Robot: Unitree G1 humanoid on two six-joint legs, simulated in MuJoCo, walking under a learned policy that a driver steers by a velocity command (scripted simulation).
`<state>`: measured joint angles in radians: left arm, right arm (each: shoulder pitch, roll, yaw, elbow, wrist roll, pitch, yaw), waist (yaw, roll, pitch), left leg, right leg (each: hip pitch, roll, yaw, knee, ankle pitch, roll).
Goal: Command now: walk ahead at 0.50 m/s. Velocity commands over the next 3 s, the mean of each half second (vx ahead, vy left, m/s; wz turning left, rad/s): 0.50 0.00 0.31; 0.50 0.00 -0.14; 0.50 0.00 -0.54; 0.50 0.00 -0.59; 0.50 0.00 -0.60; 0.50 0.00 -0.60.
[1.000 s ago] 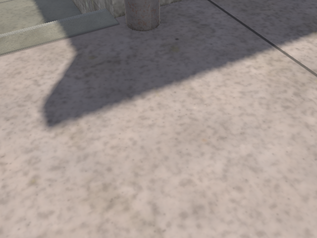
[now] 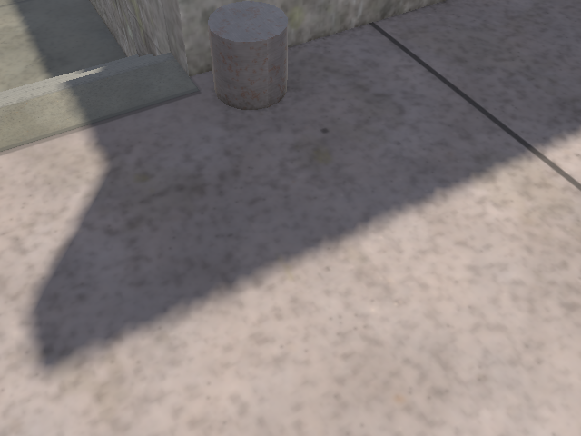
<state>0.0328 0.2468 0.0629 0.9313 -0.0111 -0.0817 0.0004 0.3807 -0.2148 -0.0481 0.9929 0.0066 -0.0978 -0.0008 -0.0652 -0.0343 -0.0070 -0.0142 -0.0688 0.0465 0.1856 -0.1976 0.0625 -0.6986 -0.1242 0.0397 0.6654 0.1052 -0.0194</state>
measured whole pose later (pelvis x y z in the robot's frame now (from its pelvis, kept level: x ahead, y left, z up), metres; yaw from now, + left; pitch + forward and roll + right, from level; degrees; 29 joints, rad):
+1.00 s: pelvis +0.53 +0.06 +0.00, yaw +4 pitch +0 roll +2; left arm 0.16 0.28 0.10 0.93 -0.03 -0.04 0.01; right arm 0.29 -0.23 -0.08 0.95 -0.02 -0.10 -0.01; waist -0.03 -0.04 0.01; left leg -0.10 0.00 0.20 0.29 -0.20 0.03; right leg -0.68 -0.13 0.05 1.05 -0.15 -0.03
